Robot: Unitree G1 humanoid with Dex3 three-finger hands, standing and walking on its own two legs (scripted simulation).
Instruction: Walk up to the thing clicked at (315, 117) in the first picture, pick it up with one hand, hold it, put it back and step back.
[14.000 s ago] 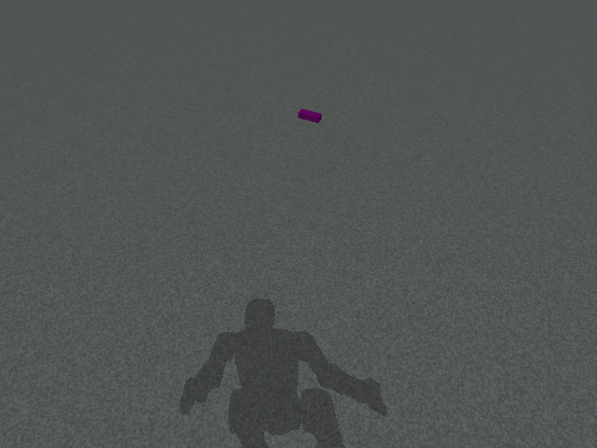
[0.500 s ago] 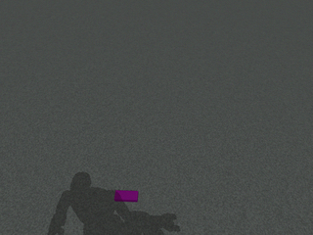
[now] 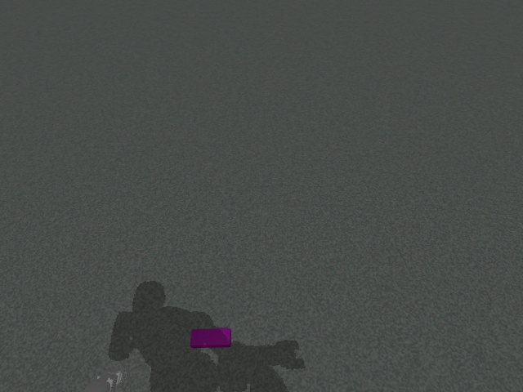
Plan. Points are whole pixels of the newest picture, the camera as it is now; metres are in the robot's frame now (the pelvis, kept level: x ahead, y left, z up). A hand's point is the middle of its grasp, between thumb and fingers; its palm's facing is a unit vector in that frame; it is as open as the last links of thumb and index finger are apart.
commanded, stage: walk up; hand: left
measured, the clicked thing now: (211, 338) +0.41 +0.22 -0.75
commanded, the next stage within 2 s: none
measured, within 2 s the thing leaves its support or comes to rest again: neither
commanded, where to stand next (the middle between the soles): +0.02 -0.01 m, yaw +0 degrees
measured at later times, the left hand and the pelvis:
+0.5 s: hand out of the picture +0.08 +0.25 -0.14, palm faces +0.02 -0.94 -0.34, open 7.3 cm; pelvis +0.00 -0.01 +0.02, yaw +0 degrees
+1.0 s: hand out of the picture +0.07 +0.24 -0.14, palm faces +0.02 -0.95 -0.31, open 7.3 cm; pelvis +0.00 -0.01 +0.02, yaw +0 degrees
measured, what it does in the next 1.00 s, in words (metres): stands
